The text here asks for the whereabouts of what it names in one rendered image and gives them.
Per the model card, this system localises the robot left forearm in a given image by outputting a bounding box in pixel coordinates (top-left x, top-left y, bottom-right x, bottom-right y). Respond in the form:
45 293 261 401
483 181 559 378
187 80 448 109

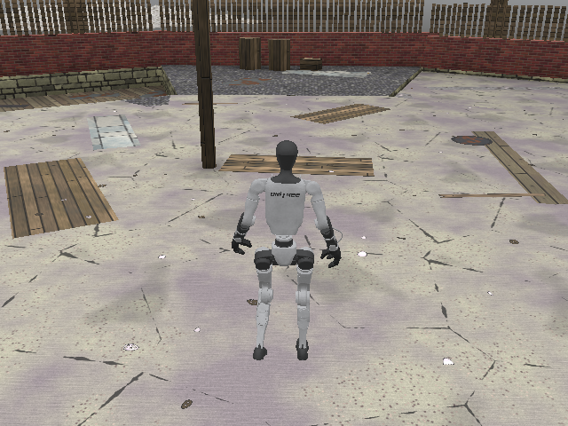
233 212 250 242

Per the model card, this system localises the right robot shin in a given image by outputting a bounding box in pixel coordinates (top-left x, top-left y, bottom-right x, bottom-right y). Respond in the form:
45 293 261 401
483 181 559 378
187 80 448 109
297 291 310 349

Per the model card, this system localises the right robot foot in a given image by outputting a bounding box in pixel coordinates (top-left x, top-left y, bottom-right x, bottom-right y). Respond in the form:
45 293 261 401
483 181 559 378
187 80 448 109
296 338 309 360

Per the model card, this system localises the robot right forearm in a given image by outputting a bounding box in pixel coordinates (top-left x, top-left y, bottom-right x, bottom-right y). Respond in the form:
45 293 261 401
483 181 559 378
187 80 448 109
320 216 339 251

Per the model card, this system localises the right robot upper arm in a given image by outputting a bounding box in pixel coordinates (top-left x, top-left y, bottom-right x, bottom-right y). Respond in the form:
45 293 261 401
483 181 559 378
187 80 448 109
304 180 329 230

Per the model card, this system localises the left robot upper arm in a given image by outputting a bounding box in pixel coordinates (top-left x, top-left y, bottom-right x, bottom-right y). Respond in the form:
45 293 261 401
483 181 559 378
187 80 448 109
241 178 267 226

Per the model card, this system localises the robot right hand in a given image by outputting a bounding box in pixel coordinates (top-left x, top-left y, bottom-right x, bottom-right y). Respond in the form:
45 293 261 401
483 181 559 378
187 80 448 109
320 247 341 268

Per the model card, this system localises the robot left hand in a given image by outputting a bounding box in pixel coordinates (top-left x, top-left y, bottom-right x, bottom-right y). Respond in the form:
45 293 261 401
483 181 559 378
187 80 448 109
232 239 252 255

